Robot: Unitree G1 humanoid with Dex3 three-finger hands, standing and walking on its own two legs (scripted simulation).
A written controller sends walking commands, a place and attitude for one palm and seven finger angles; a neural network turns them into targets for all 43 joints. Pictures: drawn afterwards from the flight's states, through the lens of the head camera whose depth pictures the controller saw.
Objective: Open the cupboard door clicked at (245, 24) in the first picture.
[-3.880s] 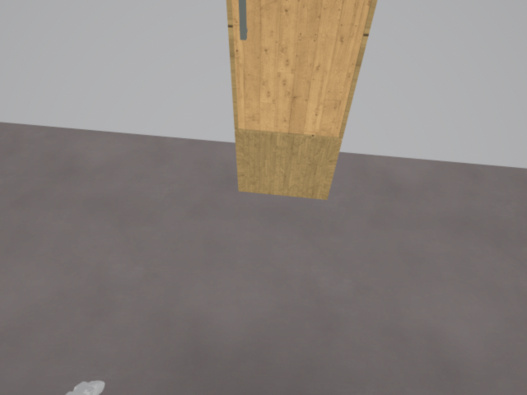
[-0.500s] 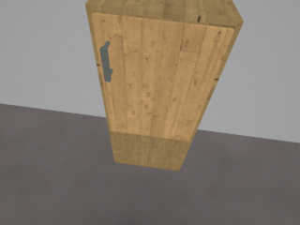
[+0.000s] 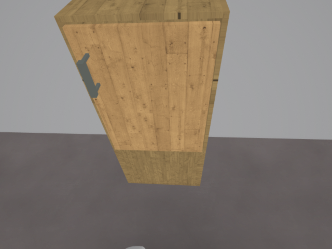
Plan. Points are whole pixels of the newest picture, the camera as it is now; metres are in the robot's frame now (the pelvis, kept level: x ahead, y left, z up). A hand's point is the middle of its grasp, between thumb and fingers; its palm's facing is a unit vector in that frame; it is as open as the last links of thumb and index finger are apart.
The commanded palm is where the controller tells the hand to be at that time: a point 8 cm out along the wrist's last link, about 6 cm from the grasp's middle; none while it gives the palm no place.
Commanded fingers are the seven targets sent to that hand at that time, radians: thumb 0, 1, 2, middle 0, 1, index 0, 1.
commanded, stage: come to a stop and stand still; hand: left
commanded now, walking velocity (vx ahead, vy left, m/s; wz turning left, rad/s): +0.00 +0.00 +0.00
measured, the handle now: (90, 76) +0.57 +0.27 +0.12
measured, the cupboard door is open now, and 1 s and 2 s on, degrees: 0 0 0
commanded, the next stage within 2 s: look again from close up in 0.44 s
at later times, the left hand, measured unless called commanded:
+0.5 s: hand out of the picture -0.03 +0.15 -0.16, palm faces +0.07 -0.98 -0.18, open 7.3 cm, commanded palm none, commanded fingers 0.00 0.90 0.90 -0.20 -0.30 -0.20 -0.30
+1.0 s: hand out of the picture +0.00 +0.18 -0.16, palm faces +0.04 -0.97 -0.24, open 7.3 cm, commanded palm none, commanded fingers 0.00 0.90 0.90 -0.20 -0.30 -0.20 -0.30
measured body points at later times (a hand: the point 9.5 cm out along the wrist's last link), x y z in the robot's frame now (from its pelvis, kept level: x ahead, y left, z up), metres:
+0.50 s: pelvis -0.02 -0.01 +0.01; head -0.02 -0.01 +0.46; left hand -0.04 +0.21 -0.15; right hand -0.04 -0.22 -0.15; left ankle -0.05 +0.11 -0.73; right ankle +0.03 -0.10 -0.73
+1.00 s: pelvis -0.01 +0.01 +0.01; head -0.01 -0.02 +0.46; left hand +0.00 +0.23 -0.14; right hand -0.02 -0.19 -0.16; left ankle -0.05 +0.11 -0.73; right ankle +0.03 -0.10 -0.73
